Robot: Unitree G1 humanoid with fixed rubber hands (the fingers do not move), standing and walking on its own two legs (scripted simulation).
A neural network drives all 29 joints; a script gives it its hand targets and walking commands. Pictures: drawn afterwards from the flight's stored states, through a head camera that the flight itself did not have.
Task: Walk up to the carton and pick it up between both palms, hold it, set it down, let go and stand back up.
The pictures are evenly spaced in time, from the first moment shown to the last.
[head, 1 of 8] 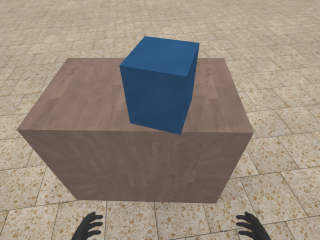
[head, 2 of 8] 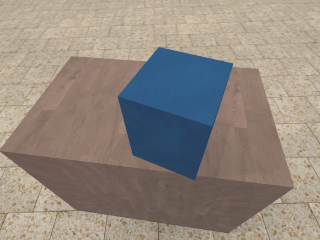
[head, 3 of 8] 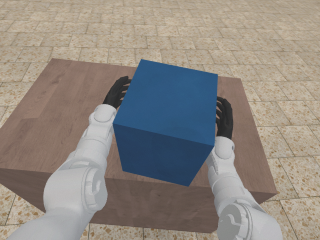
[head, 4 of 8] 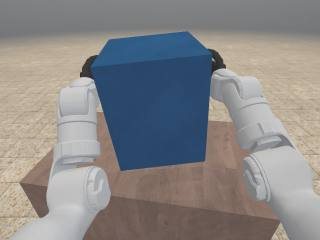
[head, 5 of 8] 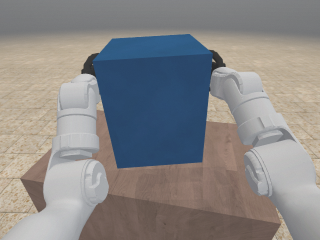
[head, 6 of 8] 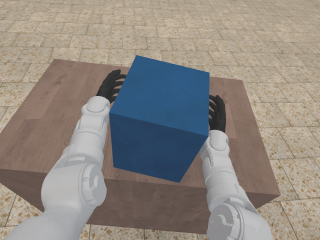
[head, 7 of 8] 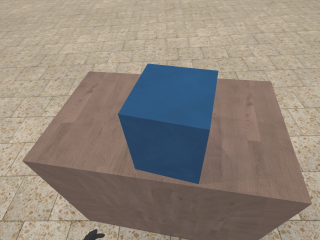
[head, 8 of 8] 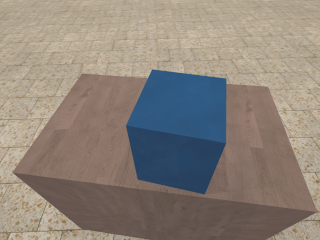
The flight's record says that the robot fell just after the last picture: no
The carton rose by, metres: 0.25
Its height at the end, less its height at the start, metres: +0.00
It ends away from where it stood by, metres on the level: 0.05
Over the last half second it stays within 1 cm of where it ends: yes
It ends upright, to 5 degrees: yes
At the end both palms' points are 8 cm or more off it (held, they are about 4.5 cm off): yes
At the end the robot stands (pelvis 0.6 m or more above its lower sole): yes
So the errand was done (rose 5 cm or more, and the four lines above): yes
